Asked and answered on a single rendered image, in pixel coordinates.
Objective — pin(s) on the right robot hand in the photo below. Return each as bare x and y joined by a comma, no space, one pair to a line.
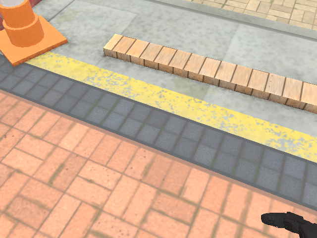
291,222

